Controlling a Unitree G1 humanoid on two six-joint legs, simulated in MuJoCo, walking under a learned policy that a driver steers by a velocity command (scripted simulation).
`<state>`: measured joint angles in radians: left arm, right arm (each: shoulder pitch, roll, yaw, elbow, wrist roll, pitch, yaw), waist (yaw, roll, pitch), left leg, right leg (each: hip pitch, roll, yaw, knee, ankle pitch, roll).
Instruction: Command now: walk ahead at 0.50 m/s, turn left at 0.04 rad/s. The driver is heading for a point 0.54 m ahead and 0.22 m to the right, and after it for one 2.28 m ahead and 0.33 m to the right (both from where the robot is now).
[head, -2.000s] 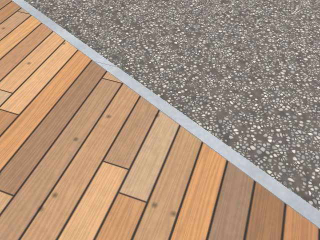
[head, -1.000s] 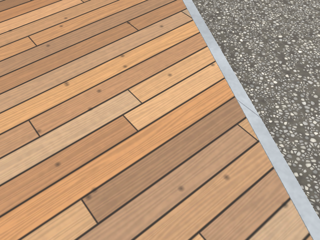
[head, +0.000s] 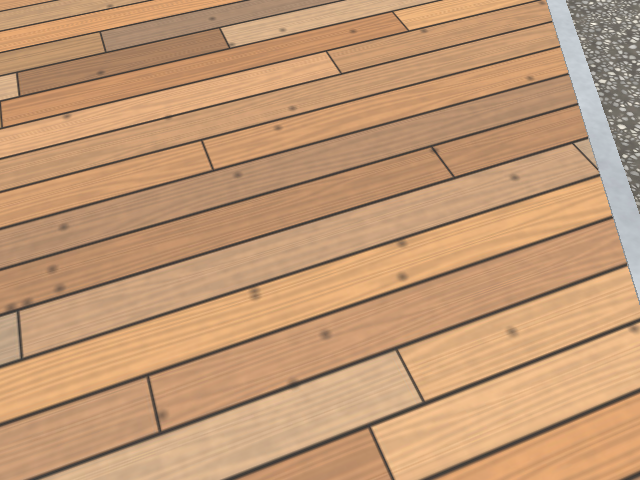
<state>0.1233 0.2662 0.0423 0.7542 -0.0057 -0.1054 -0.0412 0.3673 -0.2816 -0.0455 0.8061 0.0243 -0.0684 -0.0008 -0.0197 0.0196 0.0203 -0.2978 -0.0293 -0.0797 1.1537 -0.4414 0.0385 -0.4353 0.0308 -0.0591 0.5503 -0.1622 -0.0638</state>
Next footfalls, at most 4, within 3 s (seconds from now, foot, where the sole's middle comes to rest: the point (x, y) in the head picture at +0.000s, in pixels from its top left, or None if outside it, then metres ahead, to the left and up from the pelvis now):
0.42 left None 0.40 0.14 -0.76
0.94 right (428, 415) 0.59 -0.20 -0.76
1.42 left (348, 345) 0.77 -0.04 -0.76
2.04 left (324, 361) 0.73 0.02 -0.76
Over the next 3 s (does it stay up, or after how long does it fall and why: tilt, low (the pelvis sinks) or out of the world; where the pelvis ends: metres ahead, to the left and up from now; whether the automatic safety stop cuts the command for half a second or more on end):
stays up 1.10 -0.05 0.00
